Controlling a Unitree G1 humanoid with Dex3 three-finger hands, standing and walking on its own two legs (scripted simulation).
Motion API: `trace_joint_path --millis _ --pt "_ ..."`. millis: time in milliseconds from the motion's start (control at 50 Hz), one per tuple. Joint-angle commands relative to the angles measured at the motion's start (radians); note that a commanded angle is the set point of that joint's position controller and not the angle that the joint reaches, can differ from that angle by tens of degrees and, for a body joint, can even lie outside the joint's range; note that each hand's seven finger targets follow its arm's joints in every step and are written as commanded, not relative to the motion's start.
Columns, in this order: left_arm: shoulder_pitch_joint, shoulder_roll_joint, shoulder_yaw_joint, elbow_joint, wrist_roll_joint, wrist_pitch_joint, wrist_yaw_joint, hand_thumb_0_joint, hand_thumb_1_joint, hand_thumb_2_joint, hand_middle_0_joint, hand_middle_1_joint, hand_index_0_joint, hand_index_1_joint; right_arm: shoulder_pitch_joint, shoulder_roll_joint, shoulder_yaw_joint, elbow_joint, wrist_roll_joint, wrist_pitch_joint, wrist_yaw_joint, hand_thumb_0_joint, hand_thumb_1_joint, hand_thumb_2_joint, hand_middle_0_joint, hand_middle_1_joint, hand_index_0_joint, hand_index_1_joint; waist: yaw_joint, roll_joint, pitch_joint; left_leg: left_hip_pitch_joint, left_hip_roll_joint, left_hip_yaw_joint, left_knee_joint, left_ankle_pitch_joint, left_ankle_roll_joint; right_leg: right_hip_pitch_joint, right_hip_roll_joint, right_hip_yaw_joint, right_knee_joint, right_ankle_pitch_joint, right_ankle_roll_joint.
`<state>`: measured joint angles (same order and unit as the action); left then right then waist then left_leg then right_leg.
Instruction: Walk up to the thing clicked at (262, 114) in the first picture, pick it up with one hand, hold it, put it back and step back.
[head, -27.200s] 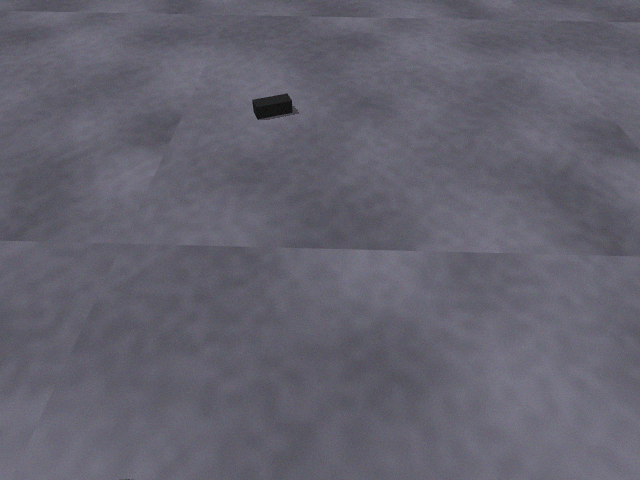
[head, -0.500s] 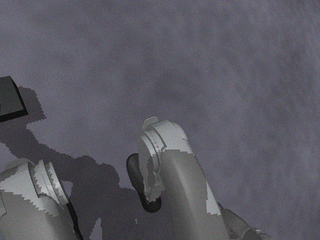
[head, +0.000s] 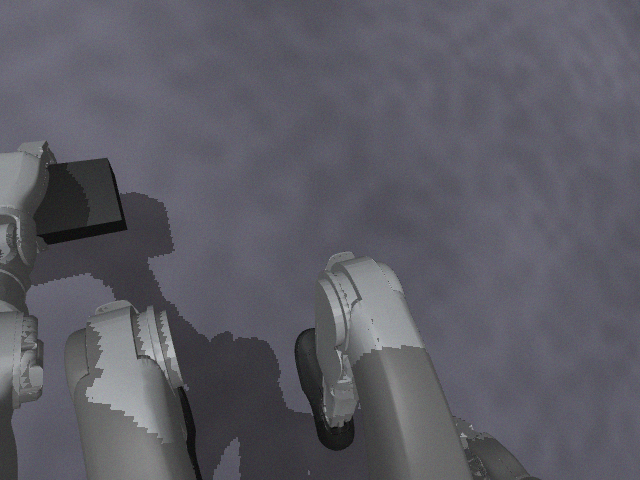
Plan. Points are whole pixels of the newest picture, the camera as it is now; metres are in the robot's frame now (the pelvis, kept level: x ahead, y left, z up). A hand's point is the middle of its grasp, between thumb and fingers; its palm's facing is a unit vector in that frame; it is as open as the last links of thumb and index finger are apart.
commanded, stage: settle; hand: left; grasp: from above
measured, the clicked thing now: (28, 209) +0.46 +0.29 -0.23
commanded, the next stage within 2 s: lift in 0.32 s
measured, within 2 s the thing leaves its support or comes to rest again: neither
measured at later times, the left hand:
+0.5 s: hand out of the picture +0.44 +0.29 -0.13, palm faces -0.44 -0.07 -0.90, open 11.6 cm
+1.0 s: hand out of the picture +0.39 +0.30 -0.01, palm faces -0.46 -0.10 -0.88, open 11.6 cm
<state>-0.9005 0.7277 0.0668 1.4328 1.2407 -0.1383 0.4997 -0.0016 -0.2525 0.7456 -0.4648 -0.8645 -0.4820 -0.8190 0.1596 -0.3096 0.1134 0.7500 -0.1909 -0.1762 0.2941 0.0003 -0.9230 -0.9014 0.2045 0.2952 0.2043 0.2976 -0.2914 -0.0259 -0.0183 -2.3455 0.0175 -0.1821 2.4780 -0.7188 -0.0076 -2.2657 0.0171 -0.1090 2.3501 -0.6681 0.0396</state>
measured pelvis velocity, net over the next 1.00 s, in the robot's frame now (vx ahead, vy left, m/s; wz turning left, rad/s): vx -0.01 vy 0.00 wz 0.10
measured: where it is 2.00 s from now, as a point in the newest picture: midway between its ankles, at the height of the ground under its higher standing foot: (258, 438)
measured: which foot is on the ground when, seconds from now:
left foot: down 0.00-1.00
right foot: down 0.00-1.00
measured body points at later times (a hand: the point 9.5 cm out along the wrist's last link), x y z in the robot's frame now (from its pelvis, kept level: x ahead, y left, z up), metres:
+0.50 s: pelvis -0.01 +0.00 +0.03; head +0.22 +0.07 +0.41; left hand +0.46 +0.29 -0.08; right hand +0.05 -0.28 -0.08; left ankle +0.06 +0.13 -0.28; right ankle +0.11 -0.12 -0.28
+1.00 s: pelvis -0.01 +0.00 +0.11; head +0.18 +0.06 +0.52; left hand +0.41 +0.30 +0.04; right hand +0.10 -0.27 +0.00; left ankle +0.06 +0.13 -0.28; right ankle +0.11 -0.12 -0.28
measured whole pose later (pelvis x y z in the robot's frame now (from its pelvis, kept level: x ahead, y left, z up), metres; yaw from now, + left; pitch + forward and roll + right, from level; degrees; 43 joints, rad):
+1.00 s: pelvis -0.01 +0.00 +0.11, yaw +6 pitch +34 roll -6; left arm -0.66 0.59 -0.04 0.93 1.08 -0.12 0.13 -0.01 -0.28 0.74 -0.54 -0.79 -0.56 -0.73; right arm 0.19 -0.27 -0.01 0.66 -0.03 0.02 0.09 0.00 -0.92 -0.90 0.21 0.30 0.21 0.30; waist -0.15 0.03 -0.16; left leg -2.03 0.02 -0.08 2.08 -0.65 0.01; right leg -1.98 -0.01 -0.04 2.02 -0.64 0.04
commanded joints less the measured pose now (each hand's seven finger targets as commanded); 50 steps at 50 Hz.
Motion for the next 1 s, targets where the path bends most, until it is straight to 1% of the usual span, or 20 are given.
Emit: trace_joint_path --millis 0,60,100,180,240,300,340,380,400,420,440,460,500,580,740,860,900,920,940,980 --pt "-0.340 0.213 0.009 -0.194 -0.031 0.018 -0.013 0.000 0.399 1.076 -0.825 -0.938 -0.813 -0.952 0.200 -0.262 -0.107 -0.003 0.033 0.020 -0.030 0.000 -0.916 -0.907 0.199 0.300 0.199 0.300 0.013 0.412 -0.712 0.549 -0.018 0.113 -0.300 0.246 0.024 0.356 0.038 -0.074 -0.238 0.261 -0.081" --pt "-0.378 0.173 -0.020 -0.176 -0.043 0.013 -0.059 0.000 0.437 1.097 -0.873 -0.929 -0.854 -0.950 0.202 -0.254 -0.111 -0.015 0.046 0.038 -0.046 0.000 -0.918 -0.909 0.199 0.300 0.199 0.300 -0.015 0.352 -0.666 0.511 -0.022 0.120 -0.305 0.207 0.032 0.361 0.035 -0.064 -0.260 0.230 -0.078" --pt "-0.387 0.213 -0.004 -0.199 -0.048 0.000 -0.081 0.000 0.437 1.114 -0.882 -0.923 -0.858 -0.950 0.195 -0.248 -0.113 -0.022 0.051 0.051 -0.062 0.000 -0.918 -0.909 0.199 0.300 0.199 0.300 0.000 0.323 -0.694 0.492 -0.025 0.127 -0.306 0.190 0.034 0.398 0.035 -0.047 -0.277 0.202 -0.079" --pt "-0.376 0.208 -0.012 -0.188 -0.048 -0.024 -0.119 0.000 0.434 1.069 -0.869 -0.915 -0.854 -0.933 0.191 -0.229 -0.112 -0.039 0.052 0.071 -0.085 0.000 -0.916 -0.907 0.199 0.300 0.199 0.300 0.001 0.270 -0.674 0.459 -0.029 0.142 -0.303 0.185 0.038 0.449 0.036 -0.016 -0.306 0.175 -0.078" --pt "-0.406 0.240 0.007 -0.228 -0.041 -0.048 -0.128 0.000 0.418 1.063 -0.857 -0.904 -0.840 -0.924 0.193 -0.229 -0.118 -0.042 0.055 0.084 -0.109 0.000 -0.915 -0.906 0.199 0.300 0.199 0.300 0.020 0.280 -0.707 0.473 -0.031 0.151 -0.308 0.184 0.037 0.449 0.030 -0.011 -0.319 0.171 -0.078" --pt "-0.396 0.227 0.008 -0.263 -0.034 -0.059 -0.127 0.000 0.449 1.133 -0.883 -0.914 -0.856 -0.943 0.195 -0.229 -0.127 -0.044 0.062 0.092 -0.124 0.000 -0.910 -0.904 0.200 0.300 0.199 0.300 0.035 0.321 -0.738 0.543 -0.031 0.146 -0.341 0.194 0.028 0.418 0.023 -0.030 -0.308 0.191 -0.083" --pt "-0.409 0.217 0.003 -0.270 -0.027 -0.060 -0.125 0.000 0.445 1.171 -0.884 -0.922 -0.851 -0.957 0.208 -0.232 -0.131 -0.048 0.066 0.096 -0.132 0.000 -0.910 -0.903 0.200 0.300 0.199 0.300 0.024 0.329 -0.731 0.563 -0.034 0.143 -0.353 0.194 0.026 0.403 0.021 -0.036 -0.309 0.193 -0.085" --pt "-0.417 0.233 0.011 -0.282 -0.023 -0.059 -0.121 0.000 0.476 1.093 -0.920 -0.940 -0.906 -0.955 0.211 -0.225 -0.135 -0.048 0.066 0.102 -0.141 0.000 -0.936 -0.915 0.198 0.300 0.198 0.300 0.027 0.325 -0.747 0.567 -0.031 0.147 -0.359 0.181 0.030 0.413 0.021 -0.030 -0.321 0.183 -0.082" --pt "-0.419 0.229 0.007 -0.299 -0.027 -0.055 -0.121 0.000 0.396 1.108 -0.840 -0.860 -0.826 -0.875 0.213 -0.220 -0.136 -0.048 0.069 0.104 -0.144 0.000 -0.890 -0.896 0.201 0.300 0.200 0.300 0.040 0.335 -0.772 0.579 -0.030 0.149 -0.369 0.187 0.030 0.427 0.022 -0.024 -0.323 0.184 -0.083" --pt "-0.399 0.242 0.021 -0.310 -0.030 -0.050 -0.120 0.000 0.439 1.091 -0.896 -0.922 -0.878 -0.942 0.213 -0.225 -0.141 -0.048 0.072 0.105 -0.147 0.000 -0.934 -0.915 0.199 0.300 0.199 0.300 0.051 0.352 -0.781 0.593 -0.032 0.154 -0.379 0.195 0.029 0.428 0.017 -0.025 -0.326 0.198 -0.082" --pt "-0.389 0.234 0.016 -0.309 -0.036 -0.043 -0.125 0.000 0.375 1.111 -0.816 -0.842 -0.798 -0.864 0.214 -0.224 -0.145 -0.050 0.075 0.107 -0.149 0.000 -0.889 -0.895 0.201 0.300 0.200 0.300 0.057 0.350 -0.798 0.606 -0.029 0.153 -0.385 0.201 0.029 0.430 0.018 -0.025 -0.327 0.201 -0.085" --pt "-0.383 0.233 0.014 -0.327 -0.038 -0.034 -0.130 0.000 0.413 1.099 -0.879 -0.916 -0.858 -0.938 0.220 -0.218 -0.145 -0.049 0.078 0.110 -0.151 0.000 -0.933 -0.914 0.199 0.300 0.199 0.300 0.060 0.354 -0.820 0.626 -0.029 0.158 -0.393 0.220 0.030 0.454 0.019 -0.022 -0.331 0.225 -0.083" --pt "-0.383 0.231 0.016 -0.344 -0.050 -0.021 -0.146 0.000 0.496 1.107 -0.909 -0.893 -0.891 -0.911 0.224 -0.225 -0.160 -0.045 0.090 0.117 -0.157 0.000 -0.919 -0.908 0.200 0.300 0.200 0.300 0.064 0.361 -0.817 0.638 -0.031 0.155 -0.415 0.222 0.028 0.433 0.013 -0.023 -0.335 0.227 -0.087" --pt "-0.353 0.232 0.015 -0.408 -0.074 -0.006 -0.200 0.000 0.522 1.109 -0.934 -0.860 -0.911 -0.884 0.225 -0.226 -0.179 -0.057 0.109 0.133 -0.171 0.000 -0.915 -0.907 0.200 0.300 0.200 0.300 0.086 0.379 -0.834 0.694 -0.031 0.143 -0.462 0.216 0.023 0.420 0.008 -0.018 -0.350 0.215 -0.092" --pt "-0.257 0.192 -0.006 -0.544 -0.124 0.004 -0.280 0.000 0.554 1.113 -0.955 -0.877 -0.938 -0.896 0.221 -0.199 -0.198 -0.097 0.142 0.161 -0.197 0.000 -0.913 -0.906 0.200 0.300 0.200 0.300 0.105 0.292 -0.822 0.707 -0.033 0.149 -0.540 0.171 0.039 0.510 0.008 0.009 -0.460 0.175 -0.082" --pt "-0.161 0.133 -0.034 -0.655 -0.167 0.014 -0.318 0.000 0.572 1.160 -0.965 -0.912 -0.945 -0.932 0.207 -0.178 -0.200 -0.126 0.161 0.172 -0.214 0.000 -0.911 -0.906 0.200 0.300 0.200 0.300 0.127 0.258 -0.832 0.785 -0.029 0.146 -0.624 0.189 0.038 0.594 0.010 0.018 -0.538 0.190 -0.077" --pt "-0.142 0.160 -0.018 -0.710 -0.172 0.020 -0.324 0.000 0.598 1.143 -0.978 -0.908 -0.962 -0.923 0.201 -0.178 -0.208 -0.139 0.167 0.177 -0.222 0.000 -0.910 -0.905 0.200 0.300 0.200 0.300 0.143 0.258 -0.861 0.834 -0.028 0.146 -0.654 0.201 0.038 0.632 0.009 0.025 -0.566 0.198 -0.076" --pt "-0.110 0.142 -0.025 -0.699 -0.173 0.025 -0.330 0.000 0.600 1.152 -0.986 -0.905 -0.968 -0.924 0.201 -0.177 -0.206 -0.139 0.169 0.180 -0.225 0.000 -0.911 -0.906 0.200 0.300 0.200 0.300 0.139 0.250 -0.824 0.839 -0.027 0.140 -0.678 0.193 0.036 0.631 0.007 0.025 -0.581 0.190 -0.075" --pt "-0.138 0.128 -0.033 -0.772 -0.181 0.024 -0.333 0.000 0.599 1.148 -0.980 -0.908 -0.964 -0.925 0.195 -0.173 -0.210 -0.146 0.173 0.182 -0.231 0.000 -0.908 -0.905 0.200 0.300 0.200 0.300 0.144 0.271 -0.844 0.875 -0.024 0.137 -0.703 0.194 0.033 0.641 0.007 0.027 -0.594 0.192 -0.075" --pt "-0.105 0.127 -0.026 -0.785 -0.186 0.036 -0.337 0.000 0.602 1.161 -0.977 -0.914 -0.961 -0.931 0.181 -0.175 -0.213 -0.149 0.178 0.186 -0.240 0.000 -0.905 -0.903 0.200 0.300 0.200 0.300 0.157 0.293 -0.835 0.934 -0.019 0.118 -0.754 0.180 0.027 0.646 0.003 0.024 -0.608 0.184 -0.074"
